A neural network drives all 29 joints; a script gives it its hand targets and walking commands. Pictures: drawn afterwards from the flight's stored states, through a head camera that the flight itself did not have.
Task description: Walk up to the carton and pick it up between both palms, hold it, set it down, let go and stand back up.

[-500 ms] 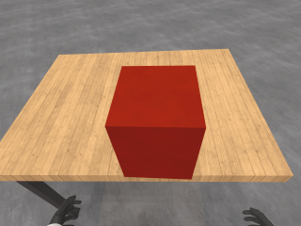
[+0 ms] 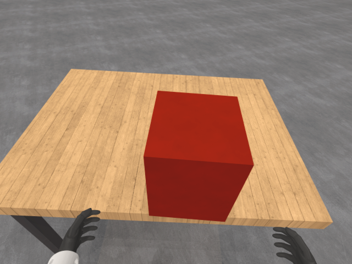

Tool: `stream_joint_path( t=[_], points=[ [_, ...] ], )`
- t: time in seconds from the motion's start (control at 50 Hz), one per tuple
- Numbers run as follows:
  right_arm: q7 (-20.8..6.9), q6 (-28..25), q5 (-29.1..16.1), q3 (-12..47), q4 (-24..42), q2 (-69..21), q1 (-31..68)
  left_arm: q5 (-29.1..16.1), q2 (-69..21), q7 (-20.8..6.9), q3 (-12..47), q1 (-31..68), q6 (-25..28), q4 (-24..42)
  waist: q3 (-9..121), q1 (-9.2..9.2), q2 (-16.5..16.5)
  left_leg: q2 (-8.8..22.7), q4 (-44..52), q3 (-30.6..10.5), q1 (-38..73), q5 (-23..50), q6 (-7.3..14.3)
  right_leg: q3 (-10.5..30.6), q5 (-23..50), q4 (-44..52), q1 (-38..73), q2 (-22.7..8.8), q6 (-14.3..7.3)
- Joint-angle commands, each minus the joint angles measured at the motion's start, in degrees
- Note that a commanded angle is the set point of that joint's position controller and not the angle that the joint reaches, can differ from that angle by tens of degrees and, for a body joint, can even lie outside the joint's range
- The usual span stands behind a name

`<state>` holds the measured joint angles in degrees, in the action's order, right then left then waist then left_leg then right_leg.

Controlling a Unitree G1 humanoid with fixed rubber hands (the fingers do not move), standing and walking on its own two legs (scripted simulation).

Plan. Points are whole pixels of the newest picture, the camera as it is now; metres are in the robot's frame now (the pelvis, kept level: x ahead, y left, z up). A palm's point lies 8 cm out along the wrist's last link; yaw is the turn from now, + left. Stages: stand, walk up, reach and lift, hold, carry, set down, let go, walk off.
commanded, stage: reach and lift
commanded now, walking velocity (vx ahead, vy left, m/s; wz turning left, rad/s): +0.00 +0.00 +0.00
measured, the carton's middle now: (192, 157) +0.38 -0.02 +0.04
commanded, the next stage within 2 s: none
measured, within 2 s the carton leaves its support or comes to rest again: neither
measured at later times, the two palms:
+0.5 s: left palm (81, 229) +0.20 +0.21 +0.04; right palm (307, 247) +0.17 -0.23 +0.03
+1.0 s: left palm (88, 207) +0.23 +0.20 +0.07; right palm (299, 214) +0.22 -0.22 +0.07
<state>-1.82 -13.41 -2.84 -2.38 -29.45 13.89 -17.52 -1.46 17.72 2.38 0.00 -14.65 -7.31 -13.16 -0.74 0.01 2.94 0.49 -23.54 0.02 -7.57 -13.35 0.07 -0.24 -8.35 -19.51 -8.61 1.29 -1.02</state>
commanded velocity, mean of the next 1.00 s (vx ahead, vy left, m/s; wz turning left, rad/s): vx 0.00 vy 0.00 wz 0.00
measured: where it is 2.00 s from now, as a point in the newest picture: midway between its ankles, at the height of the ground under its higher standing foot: outside the picture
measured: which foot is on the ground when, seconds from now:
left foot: down 0.00-1.00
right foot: down 0.00-1.00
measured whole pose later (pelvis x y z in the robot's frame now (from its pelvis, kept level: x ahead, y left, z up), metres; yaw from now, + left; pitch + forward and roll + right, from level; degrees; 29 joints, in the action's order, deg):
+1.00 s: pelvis +0.01 -0.01 +0.00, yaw +0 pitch -2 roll +0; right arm 3.9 12.6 -11.1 -2.4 13.8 10.5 -18.7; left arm -12.1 13.7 5.7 0.0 -16.1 -22.0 17.0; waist -0.1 0.0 0.4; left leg 0.5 -19.9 0.0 -5.5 -12.5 0.0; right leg -0.2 -8.8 -18.4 -7.7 1.3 -1.0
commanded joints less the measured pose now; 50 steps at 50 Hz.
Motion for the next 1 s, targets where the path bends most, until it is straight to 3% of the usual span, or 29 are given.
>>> stream_joint_path(
  t=[0.0, 0.06, 0.12, 0.14, 0.16, 0.18, 0.2, 0.24, 0.26, 0.28, 0.32, 0.34, 0.36, 0.42, 0.48, 0.5, 0.54, 0.56, 0.66, 0.68, 0.72, 0.76, 0.8, 0.86, 0.9, 0.92, 0.94, 0.96, 0.98],
  points=[
    [-0.3, -0.1, -4.0, -5.8, 20.1, 3.0, -3.6, -4.8, -1.7, 2.5, 0.5, -5.4, 2.0, 19.5, 4.0, 0.54, -8.4, -0.1, 11.5, 3.0, 1.2, 10.2, -2.8, -0.1, 4.6, 2.9, 13.7, 1.2, -0.9],
    [-0.7, 2.0, -5.4, -6.0, 21.5, 2.9, -5.5, -4.3, -3.1, 3.2, 2.0, -5.6, 2.2, 22.0, 1.5, 0.12, -11.6, 1.4, 13.4, 2.0, -0.9, 8.9, -3.0, -0.4, 4.9, 2.2, 14.1, 1.6, -0.7],
    [-0.4, 4.1, -5.6, -4.2, 29.2, 0.7, -5.5, -5.0, -3.7, 3.0, 2.5, -5.6, 1.0, 22.6, 1.2, 1.32, -7.9, 0.2, 12.9, 2.6, -1.6, 6.7, -2.3, 1.0, 2.0, 3.5, 13.9, 0.8, -0.5],
    [-0.1, 5.0, -5.4, -3.6, 27.9, 1.3, -6.0, -3.7, -2.7, 3.2, 1.4, -6.0, 0.7, 22.7, -1.0, 1.39, -9.0, 0.4, 13.8, 2.8, -4.6, 4.6, -1.7, 1.3, 1.6, 2.9, 15.1, 0.8, -0.5],
    [0.3, 5.5, -5.4, -3.8, 30.9, -0.2, -8.0, -5.2, -3.2, 2.7, 1.6, -7.9, 0.7, 23.6, -0.1, 0.90, -5.4, -0.8, 12.7, 3.5, -1.8, 8.4, -2.1, 1.9, 2.4, 4.6, 14.1, 0.6, -0.6],
    [0.7, 5.6, -5.6, -2.9, 35.2, -1.0, -7.1, -6.6, -2.6, 2.6, 2.5, -5.3, 1.7, 26.6, 2.5, 1.03, -4.6, -0.8, 11.1, 3.4, -0.8, 9.7, -1.9, 2.3, 3.2, 4.4, 13.5, 0.2, -0.3],
    [1.0, 6.8, -5.5, -1.5, 33.7, -2.0, -7.6, -5.9, -1.7, 2.4, 1.1, -5.1, 1.3, 24.6, 0.5, 1.10, -4.6, -1.1, 11.5, 3.5, -2.3, 5.7, -1.2, 3.1, -0.7, 5.0, 12.7, -0.2, -0.1],
    [2.0, 7.1, -5.6, -1.6, 42.0, -2.4, -8.1, -7.2, -0.9, 2.4, 1.1, -5.1, 1.7, 29.1, 2.1, 1.54, -2.2, -1.2, 11.0, 3.7, -1.8, 7.6, -0.8, 3.0, 0.9, 4.8, 12.1, 0.0, -0.1],
    [2.3, 8.0, -5.7, -0.9, 41.4, -3.0, -10.1, -7.2, -1.1, 2.0, 0.7, -6.4, 1.7, 27.6, 1.5, 1.92, -3.5, -1.5, 11.0, 4.0, 0.2, 9.9, -1.1, 3.4, 2.0, 5.0, 12.1, -0.4, -0.1],
    [2.9, 8.8, -5.6, -0.8, 40.8, -2.8, -10.6, -7.8, -0.9, 1.7, 0.2, -7.5, 1.0, 26.3, -0.3, 1.39, -0.4, -1.8, 10.1, 4.0, -0.4, 9.6, -0.6, 3.6, 1.4, 5.8, 11.8, -0.3, 0.1],
    [3.5, 10.0, -6.5, 1.1, 43.5, -3.9, -9.8, -8.0, 0.3, 1.5, -0.8, -5.3, 0.9, 27.7, -0.5, 2.58, -1.6, -1.9, 10.4, 4.0, -0.4, 8.0, -0.3, 4.2, 0.4, 5.9, 11.5, -0.9, 0.2],
    [3.7, 10.3, -6.3, -0.1, 45.8, -2.9, -9.5, -8.0, 0.6, 1.7, -0.2, -4.1, 1.0, 30.6, 1.4, 1.58, -1.3, -1.6, 10.4, 3.9, 0.3, 6.7, -0.5, 3.8, -0.8, 5.8, 10.2, -0.5, 0.1],
    [3.7, 10.9, -6.9, 0.7, 46.9, -4.3, -8.8, -8.6, -0.1, 1.6, 0.4, -2.9, 0.9, 30.6, 2.4, 2.29, -1.5, -1.2, 10.8, 3.1, 0.1, 5.8, 0.0, 4.5, -2.1, 5.9, 10.0, -0.7, 0.0],
    [4.6, 11.9, -7.0, 2.0, 53.1, -5.2, -9.7, -10.5, 1.0, 1.6, 0.8, -4.4, 1.3, 33.6, 2.4, 2.57, 0.6, -1.5, 10.4, 3.3, -0.8, 6.7, 0.5, 4.3, -0.3, 5.6, 10.4, -0.6, 0.6],
    [4.9, 13.9, -7.3, 1.5, 53.3, -4.4, -9.8, -9.9, -0.2, 1.5, 1.5, -4.7, 0.3, 33.3, 0.5, 1.42, -0.4, -0.8, 11.1, 2.6, -0.5, 5.4, 0.1, 3.7, -2.2, 5.9, 8.9, -0.7, 0.0],
    [4.9, 14.1, -7.4, 3.3, 54.7, -4.5, -10.6, -10.3, 0.5, 1.4, 0.7, -4.7, 0.4, 35.5, 0.6, 2.57, -0.7, -1.0, 10.7, 2.7, -0.2, 7.3, 0.3, 4.1, -0.1, 5.8, 8.8, -0.8, 0.0],
    [5.0, 15.4, -8.6, 3.0, 54.9, -4.3, -9.5, -9.8, -1.1, 1.4, 1.2, -5.5, -1.1, 36.0, 0.1, 2.64, -2.3, -0.7, 11.0, 2.4, -0.2, 7.0, 0.1, 4.1, -2.0, 6.0, 8.6, -0.8, -0.4],
    [5.4, 15.8, -8.0, 3.3, 56.3, -4.6, -8.5, -10.5, 0.7, 1.3, 1.7, -3.7, -1.2, 37.8, 1.1, 1.99, -2.2, -1.1, 10.3, 2.5, -0.7, 6.1, 0.0, 4.2, -2.5, 5.9, 7.9, -1.0, -0.4],
    [6.0, 19.1, -9.1, 2.8, 58.2, -3.1, -1.4, -10.9, 2.5, 2.2, -1.3, 4.1, -4.2, 40.3, 1.2, 3.54, -3.4, -1.0, 11.2, 3.0, -2.8, 3.1, -0.3, 4.5, -4.6, 5.4, 7.3, -1.4, 0.0],
    [5.9, 19.4, -9.6, 1.6, 59.7, -3.1, -1.4, -11.5, 1.2, 2.7, 1.2, 2.9, -5.0, 43.9, 2.7, 1.96, -3.1, -0.8, 10.7, 2.8, -2.8, 2.7, -0.2, 4.3, -4.4, 4.7, 7.3, -1.1, -0.1],
    [5.9, 20.6, -9.6, 1.4, 59.5, -1.8, 2.0, -11.8, 0.8, 3.1, 0.9, 5.4, -6.8, 43.1, 0.6, 3.31, -4.4, -0.5, 11.5, 2.9, -4.1, 0.8, -0.4, 4.3, -5.8, 4.8, 5.9, -1.0, -0.7],
    [5.7, 22.2, -10.2, 0.6, 58.3, -1.7, 6.0, -11.6, -0.1, 3.5, 1.0, 10.5, -8.9, 43.5, 0.5, 2.63, -5.1, -0.2, 11.6, 2.8, -5.3, -0.2, -0.4, 4.3, -6.6, 4.4, 6.1, -1.0, -0.7],
    [6.3, 22.8, -10.4, -0.1, 58.1, -1.6, 5.2, -11.8, 1.3, 3.7, 0.2, 11.3, -10.3, 45.2, 1.8, 1.44, -5.7, -0.3, 10.9, 3.0, -4.0, 0.1, -0.3, 4.4, -4.4, 3.9, 6.6, -1.1, -0.6],
    [6.3, 23.0, -10.8, -0.6, 60.8, -1.0, 13.3, -13.4, 1.4, 4.8, 0.5, 17.6, -12.1, 46.7, 2.8, 3.25, -5.3, -0.3, 11.1, 3.2, -6.8, -0.6, 0.1, 4.7, -5.0, 3.1, 6.2, -1.2, -0.2],
    [6.7, 23.4, -10.3, -1.4, 61.8, 0.1, 13.3, -13.8, 1.3, 5.0, 0.5, 17.7, -13.0, 48.2, 4.3, 1.98, -4.1, -0.2, 10.1, 3.0, -6.2, 3.0, -0.2, 4.4, 0.2, 2.1, 6.8, -0.8, 0.1],
    [6.9, 24.0, -10.8, -1.3, 58.7, -0.2, 14.0, -13.8, 1.8, 4.9, 0.0, 19.0, -13.6, 48.3, 5.2, 1.85, -6.1, -0.5, 10.0, 3.7, -5.5, 3.0, -0.2, 4.4, 0.2, 1.8, 6.9, -1.2, 0.4],
    [7.1, 24.5, -10.8, -1.0, 57.9, -0.2, 11.5, -13.5, 1.8, 4.7, -1.0, 16.9, -13.6, 48.4, 5.7, 2.18, -5.1, -0.2, 9.4, 3.4, -4.5, 5.1, -0.3, 4.7, 1.7, 1.7, 8.1, -1.1, 0.3],
    [7.4, 24.9, -11.2, -2.7, 57.6, 0.2, 12.7, -13.8, 1.3, 4.5, 0.2, 17.1, -14.5, 49.2, 5.6, 1.06, -4.5, 0.1, 9.5, 3.6, -3.1, 5.4, -0.8, 3.7, 2.3, 1.7, 7.3, -0.4, 0.3],
    [7.8, 25.4, -11.5, -1.6, 58.0, 0.8, 13.4, -13.1, 1.9, 4.3, -1.5, 17.1, -15.4, 48.8, 6.0, 2.04, -4.4, -0.2, 9.3, 3.5, -3.8, 6.7, -0.5, 4.0, 3.9, 1.5, 8.6, -0.7, 0.7]
  ],
)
